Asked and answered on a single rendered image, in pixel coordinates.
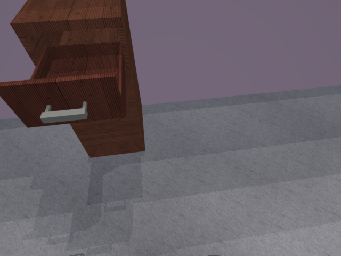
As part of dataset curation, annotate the drawer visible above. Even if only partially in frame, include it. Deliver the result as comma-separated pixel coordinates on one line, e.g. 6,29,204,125
0,41,126,128

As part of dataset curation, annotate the cabinet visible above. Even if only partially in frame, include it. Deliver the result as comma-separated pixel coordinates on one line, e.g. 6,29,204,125
10,0,145,158

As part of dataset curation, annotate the handle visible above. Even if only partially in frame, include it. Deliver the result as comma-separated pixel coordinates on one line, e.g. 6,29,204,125
40,101,88,124

